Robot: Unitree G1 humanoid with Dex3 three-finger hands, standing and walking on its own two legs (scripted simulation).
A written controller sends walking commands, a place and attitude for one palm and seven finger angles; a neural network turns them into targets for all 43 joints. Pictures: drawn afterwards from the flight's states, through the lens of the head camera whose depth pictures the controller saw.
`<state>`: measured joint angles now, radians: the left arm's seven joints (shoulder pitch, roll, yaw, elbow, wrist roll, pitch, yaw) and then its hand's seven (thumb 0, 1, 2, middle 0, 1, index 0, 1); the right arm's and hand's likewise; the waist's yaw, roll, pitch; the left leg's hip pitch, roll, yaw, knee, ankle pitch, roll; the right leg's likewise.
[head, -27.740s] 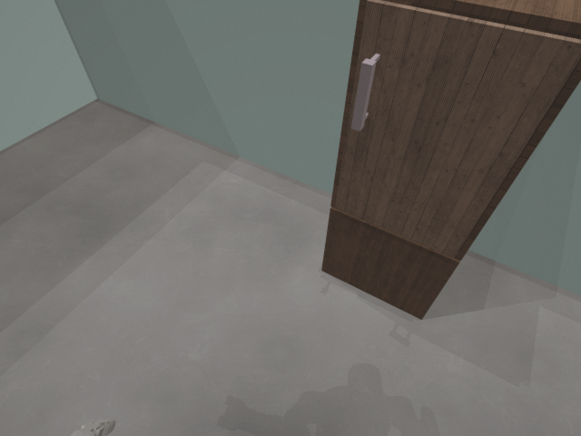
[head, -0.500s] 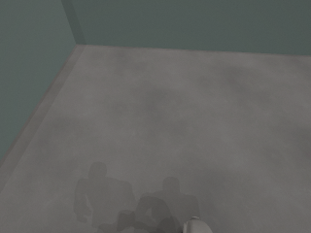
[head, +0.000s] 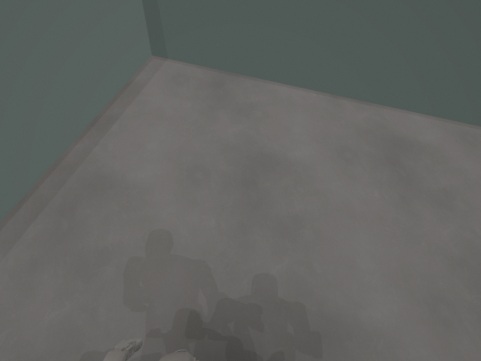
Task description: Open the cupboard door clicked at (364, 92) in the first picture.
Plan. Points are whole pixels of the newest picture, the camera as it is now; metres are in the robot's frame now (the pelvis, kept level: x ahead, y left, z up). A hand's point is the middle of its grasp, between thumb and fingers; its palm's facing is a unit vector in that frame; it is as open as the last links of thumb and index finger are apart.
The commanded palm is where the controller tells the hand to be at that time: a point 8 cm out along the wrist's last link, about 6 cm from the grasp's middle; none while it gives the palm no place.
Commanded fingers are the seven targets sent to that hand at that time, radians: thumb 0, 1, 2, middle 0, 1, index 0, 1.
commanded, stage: turn to face it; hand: left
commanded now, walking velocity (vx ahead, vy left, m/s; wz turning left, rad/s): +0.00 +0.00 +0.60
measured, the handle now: out of the picture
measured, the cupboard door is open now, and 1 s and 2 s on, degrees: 47 47 47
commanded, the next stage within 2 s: none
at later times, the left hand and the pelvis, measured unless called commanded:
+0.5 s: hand out of the picture +0.05 +0.17 -0.14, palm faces +0.29 -0.90 -0.31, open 7.4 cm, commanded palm none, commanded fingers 0.00 0.90 0.90 -0.20 -0.30 -0.20 -0.30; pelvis +0.05 -0.06 +0.01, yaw +18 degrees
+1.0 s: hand out of the picture +0.03 +0.17 -0.15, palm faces +0.58 -0.76 -0.27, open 7.4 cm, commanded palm none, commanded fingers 0.00 0.90 0.90 -0.20 -0.30 -0.20 -0.30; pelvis +0.07 -0.07 +0.01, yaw +36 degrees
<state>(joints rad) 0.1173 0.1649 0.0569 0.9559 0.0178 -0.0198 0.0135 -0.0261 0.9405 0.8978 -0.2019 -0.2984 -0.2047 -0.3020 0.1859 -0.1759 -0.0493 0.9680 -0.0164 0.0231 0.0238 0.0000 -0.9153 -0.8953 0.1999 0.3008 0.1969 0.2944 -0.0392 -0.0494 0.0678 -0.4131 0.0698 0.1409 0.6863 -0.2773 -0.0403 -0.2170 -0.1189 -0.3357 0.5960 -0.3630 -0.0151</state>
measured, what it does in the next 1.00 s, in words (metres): steps on the spot, turning left: left foot, then right foot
